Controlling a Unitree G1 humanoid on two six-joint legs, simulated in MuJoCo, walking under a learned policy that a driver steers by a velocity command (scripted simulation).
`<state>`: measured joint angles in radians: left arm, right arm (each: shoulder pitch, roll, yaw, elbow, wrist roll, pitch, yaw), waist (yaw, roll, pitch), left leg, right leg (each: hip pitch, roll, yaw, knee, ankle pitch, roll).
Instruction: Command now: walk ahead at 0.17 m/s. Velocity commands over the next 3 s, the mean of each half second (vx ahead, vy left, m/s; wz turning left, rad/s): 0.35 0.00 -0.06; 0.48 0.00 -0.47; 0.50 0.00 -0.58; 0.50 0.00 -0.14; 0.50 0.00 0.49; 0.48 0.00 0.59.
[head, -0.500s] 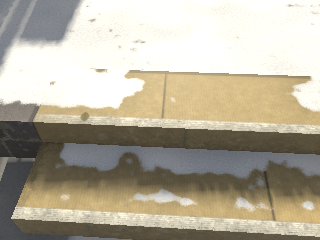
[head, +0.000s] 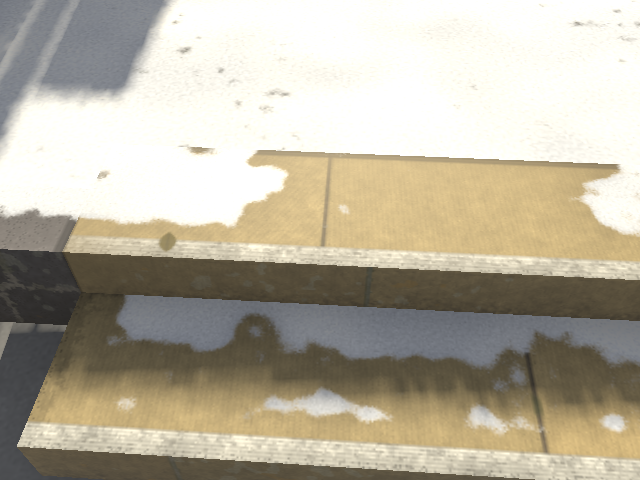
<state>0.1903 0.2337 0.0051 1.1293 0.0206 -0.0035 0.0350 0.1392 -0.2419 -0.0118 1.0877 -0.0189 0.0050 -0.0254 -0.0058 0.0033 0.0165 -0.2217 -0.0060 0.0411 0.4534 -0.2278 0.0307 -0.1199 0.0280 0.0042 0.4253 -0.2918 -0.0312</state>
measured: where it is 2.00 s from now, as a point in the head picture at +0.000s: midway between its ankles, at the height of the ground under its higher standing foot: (481, 234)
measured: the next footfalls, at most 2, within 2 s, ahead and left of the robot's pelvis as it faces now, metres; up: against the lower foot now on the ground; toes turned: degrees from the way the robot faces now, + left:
right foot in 0.60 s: +0.35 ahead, -0.05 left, +0.00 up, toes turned -8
left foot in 1.08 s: +0.67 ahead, +0.03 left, +0.14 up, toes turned -18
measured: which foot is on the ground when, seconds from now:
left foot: down 0.00-0.60, up 0.62-1.00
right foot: down 0.00-0.20, up 0.22-0.58, down 0.60-1.00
